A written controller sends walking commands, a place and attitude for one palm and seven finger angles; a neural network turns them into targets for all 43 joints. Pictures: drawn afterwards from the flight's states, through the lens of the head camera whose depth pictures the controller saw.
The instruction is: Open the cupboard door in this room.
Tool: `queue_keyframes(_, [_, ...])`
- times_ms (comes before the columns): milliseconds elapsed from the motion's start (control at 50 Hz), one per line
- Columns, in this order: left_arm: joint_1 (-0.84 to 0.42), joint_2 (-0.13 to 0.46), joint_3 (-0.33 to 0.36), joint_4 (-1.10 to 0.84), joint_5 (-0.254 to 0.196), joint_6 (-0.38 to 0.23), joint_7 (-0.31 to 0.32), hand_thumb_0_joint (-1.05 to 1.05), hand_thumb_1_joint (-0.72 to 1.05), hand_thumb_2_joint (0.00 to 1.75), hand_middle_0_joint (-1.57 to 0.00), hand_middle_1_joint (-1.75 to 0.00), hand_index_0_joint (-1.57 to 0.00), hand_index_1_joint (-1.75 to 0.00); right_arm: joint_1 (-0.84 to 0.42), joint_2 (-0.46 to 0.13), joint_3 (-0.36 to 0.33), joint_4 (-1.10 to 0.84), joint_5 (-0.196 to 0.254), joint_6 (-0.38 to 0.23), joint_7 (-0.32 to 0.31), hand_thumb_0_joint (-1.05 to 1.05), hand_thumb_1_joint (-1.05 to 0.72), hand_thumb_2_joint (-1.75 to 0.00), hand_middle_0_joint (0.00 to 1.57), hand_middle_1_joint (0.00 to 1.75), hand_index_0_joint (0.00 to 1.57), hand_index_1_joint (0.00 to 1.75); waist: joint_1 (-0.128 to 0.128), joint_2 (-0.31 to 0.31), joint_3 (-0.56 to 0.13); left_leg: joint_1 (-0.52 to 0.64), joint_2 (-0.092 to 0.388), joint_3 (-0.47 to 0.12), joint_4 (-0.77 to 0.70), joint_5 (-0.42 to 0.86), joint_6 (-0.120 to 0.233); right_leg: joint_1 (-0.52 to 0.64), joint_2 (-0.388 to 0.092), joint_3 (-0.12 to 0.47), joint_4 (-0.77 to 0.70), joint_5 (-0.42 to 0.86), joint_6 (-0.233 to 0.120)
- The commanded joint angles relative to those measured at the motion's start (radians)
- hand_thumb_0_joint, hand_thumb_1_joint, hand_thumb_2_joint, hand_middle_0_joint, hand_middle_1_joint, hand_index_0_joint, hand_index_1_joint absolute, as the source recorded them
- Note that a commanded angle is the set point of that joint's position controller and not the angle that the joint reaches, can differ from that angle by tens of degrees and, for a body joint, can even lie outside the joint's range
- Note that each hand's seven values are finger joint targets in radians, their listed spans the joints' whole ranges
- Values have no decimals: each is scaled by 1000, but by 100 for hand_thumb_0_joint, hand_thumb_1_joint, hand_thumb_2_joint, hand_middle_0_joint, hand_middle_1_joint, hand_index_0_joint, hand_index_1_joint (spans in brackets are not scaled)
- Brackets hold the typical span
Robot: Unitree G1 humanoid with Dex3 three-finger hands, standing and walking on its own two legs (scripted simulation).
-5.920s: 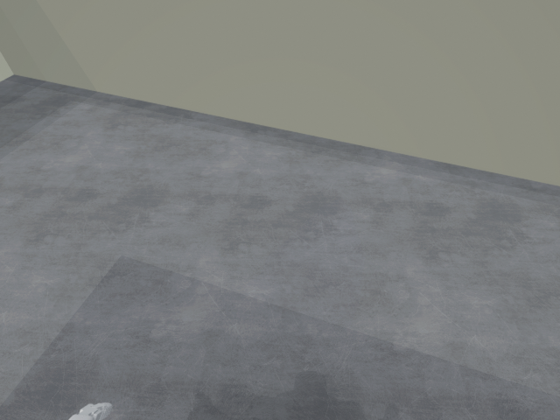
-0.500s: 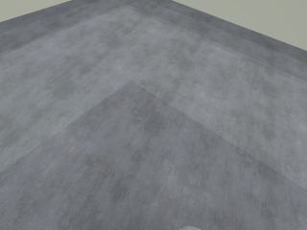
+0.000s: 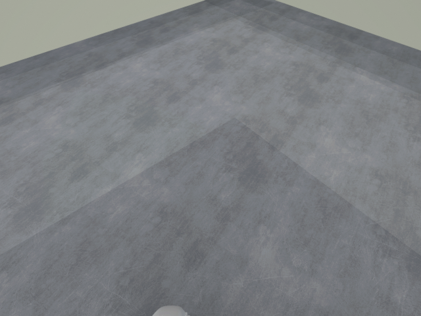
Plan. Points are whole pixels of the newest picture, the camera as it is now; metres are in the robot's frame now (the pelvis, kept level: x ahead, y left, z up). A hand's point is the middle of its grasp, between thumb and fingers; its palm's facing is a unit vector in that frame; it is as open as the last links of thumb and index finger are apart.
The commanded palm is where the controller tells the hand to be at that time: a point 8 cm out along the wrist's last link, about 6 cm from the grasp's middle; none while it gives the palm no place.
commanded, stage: turn or walk to find it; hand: left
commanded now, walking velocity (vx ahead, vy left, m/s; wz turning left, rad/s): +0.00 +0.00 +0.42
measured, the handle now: out of the picture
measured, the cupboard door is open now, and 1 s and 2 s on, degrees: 0 0 0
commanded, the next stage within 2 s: none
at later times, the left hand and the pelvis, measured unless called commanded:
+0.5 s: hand out of the picture +0.02 +0.26 -0.16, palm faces +0.23 -0.94 -0.26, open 7.4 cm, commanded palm none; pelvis -0.03 +0.03 +0.00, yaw +11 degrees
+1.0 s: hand out of the picture -0.12 +0.23 -0.19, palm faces +0.47 -0.85 -0.22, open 7.4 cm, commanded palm none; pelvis -0.07 +0.03 -0.02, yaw +26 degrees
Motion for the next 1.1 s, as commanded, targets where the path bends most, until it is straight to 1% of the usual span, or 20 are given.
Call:
queue_keyframes(0, [71, 242, 69, -33, 9, -16, 10, 0, 90, 90, -20, -30, -20, -30, -105, -28, 14, -98, 5, -35, -7, 0, -90, -90, 20, 30, 20, 30, 64, -209, -57, -8, 4, 62, -202, -68, -6, 120, -264, 160, -143, 435, -125])
queue_keyframes(60, [65, 256, 76, -14, 9, -10, 8, 0, 90, 90, -20, -30, -20, -30, -74, -27, 19, -92, 11, -46, -12, 0, -90, -90, 20, 30, 20, 30, 51, -223, -93, 84, -8, 98, -383, -35, 7, 135, -269, 133, -68, 513, -106])
queue_keyframes(100, [47, 246, 76, -13, -4, -1, 5, 0, 90, 90, -20, -30, -20, -30, -9, -48, 16, -73, 7, -55, -14, 0, -90, -90, 20, 30, 20, 30, 11, -171, -112, 254, -7, 108, -592, 168, 24, 36, -233, 67, 26, 408, -33])
queue_keyframes(120, [56, 213, 72, -25, -12, 7, 1, 0, 90, 90, -20, -30, -20, -30, 23, -113, 2, -71, 3, -67, -13, 0, -90, -90, 20, 30, 20, 30, -9, -16, -143, 396, 102, -24, -681, 320, 66, -105, -174, 20, 169, 237, 25])
queue_keyframes(140, [43, 145, 55, -65, -16, 12, -6, 0, 90, 90, -20, -30, -20, -30, 60, -210, -19, -77, -4, -70, -17, 0, -90, -90, 20, 30, 20, 30, -27, 271, -131, 472, 342, -327, -712, 632, 188, -340, -48, -13, 358, -262, 96])
queue_keyframes(160, [-40, 149, 42, -82, -3, 26, 4, 0, 90, 90, -20, -30, -20, -30, 104, -226, -24, -53, -2, -65, -27, 0, -90, -90, 20, 30, 20, 30, -66, 261, -123, 379, 380, -339, -736, 602, 249, -316, -36, 85, 500, -368, 89])
queue_keyframes(280, [-14, 143, 52, -26, -11, 22, -14, 0, 90, 90, -20, -30, -20, -30, -43, -143, 5, -88, -2, -76, -44, 0, -90, -90, 20, 30, 20, 30, 4, 115, -79, 309, 213, -167, -722, 582, 218, -287, -16, 147, 538, -146, 96])
queue_keyframes(420, [-64, 128, 46, -65, -13, 21, -7, 0, 90, 90, -20, -30, -20, -30, -5, -154, -9, -89, -8, -64, -38, 0, -90, -90, 20, 30, 20, 30, -23, 119, -84, 310, 212, -269, -721, 509, 237, -228, 24, 149, 342, -172, 94])
queue_keyframes(520, [32, 132, 49, -53, -18, 7, -1, 0, 90, 90, -20, -30, -20, -30, -47, -149, -17, -110, -6, -55, -31, 0, -90, -90, 20, 30, 20, 30, 28, 111, -104, 178, 151, -295, -657, 433, 193, 0, 61, 121, 24, -15, 78])
queue_keyframes(540, [64, 151, 53, -46, -15, 0, 3, 0, 90, 90, -20, -30, -20, -30, -51, -130, -16, -116, 0, -54, -28, 0, -90, -90, 20, 30, 20, 30, 45, 69, -105, 104, 113, -270, -608, 347, 155, 98, 35, 137, -102, 63, 72])
queue_keyframes(580, [73, 291, 79, -61, 8, -13, 12, 0, 90, 90, -20, -30, -20, -30, -42, -27, 0, -154, 7, -54, -18, 0, -90, -90, 20, 30, 20, 30, 57, -324, -78, -166, -102, -36, -236, -121, 34, 191, -351, 513, -275, 64, -87])
queue_keyframes(600, [58, 281, 79, -78, -3, -12, 14, 0, 90, 90, -20, -30, -20, -30, -70, -81, -16, -152, -7, -38, -21, 0, -90, -90, 20, 30, 20, 30, 68, -283, -64, -133, -57, -84, -51, -156, 38, 39, -388, 514, -301, 23, -136])
queue_keyframes(660, [-110, 204, 59, -112, -3, -10, 13, 0, 90, 90, -20, -30, -20, -30, -4, -74, -23, -93, -8, -19, -4, 0, -90, -90, 20, 30, 20, 30, -24, -162, 14, -100, -12, -58, 166, 8, 27, -99, -245, 297, -281, -29, -91])
queue_keyframes(700, [-102, 189, 53, -111, 0, -16, 11, 0, 90, 90, -20, -30, -20, -30, 25, -59, -16, -78, -7, -18, -1, 0, -90, -90, 20, 30, 20, 30, -22, -190, 6, -81, -5, -19, 158, 49, 7, -82, -211, 204, -257, 44, -76])
queue_keyframes(840, [39, 256, 74, -42, 10, -10, 8, 0, 90, 90, -20, -30, -20, -30, -82, -26, 9, -102, 6, -36, -5, 0, -90, -90, 20, 30, 20, 30, 61, -219, -45, 10, 1, 72, -224, -73, -1, 74, -268, 169, -154, 315, -123])
queue_keyframes(920, [27, 254, 78, -27, -1, 0, 4, 0, 90, 90, -20, -30, -20, -30, 13, -43, 12, -78, 8, -56, -13, 0, -90, -90, 20, 30, 20, 30, 11, -197, -112, 217, -13, 104, -565, 119, 19, 44, -238, 89, 9, 384, -43])
queue_keyframes(940, [27, 227, 74, -38, -11, 8, 1, 0, 90, 90, -20, -30, -20, -30, 56, -89, 2, -68, 5, -66, -12, 0, -90, -90, 20, 30, 20, 30, -14, -71, -141, 350, 47, 29, -669, 254, 41, -62, -193, 38, 136, 266, 12])
queue_keyframes(960, [31, 159, 61, -69, -16, 13, -6, 0, 90, 90, -20, -30, -20, -30, 78, -188, -19, -78, -2, -73, -14, 0, -90, -90, 20, 30, 20, 30, -23, 232, -145, 460, 287, -284, -718, 527, 133, -304, -64, -4, 336, -131, 85])
queue_keyframes(980, [-37, 140, 44, -93, -6, 23, -1, 0, 90, 90, -20, -30, -20, -30, 116, -231, -28, -61, -2, -67, -23, 0, -90, -90, 20, 30, 20, 30, -58, 287, -132, 394, 379, -352, -743, 614, 224, -342, -30, 70, 484, -354, 92])
queue_keyframes(1080, [-41, 147, 55, -32, -9, 24, -15, 0, 90, 90, -20, -30, -20, -30, -23, -136, 6, -84, -4, -78, -46, 0, -90, -90, 20, 30, 20, 30, 2, 122, -60, 284, 218, -195, -734, 547, 207, -316, -21, 153, 586, -135, 91])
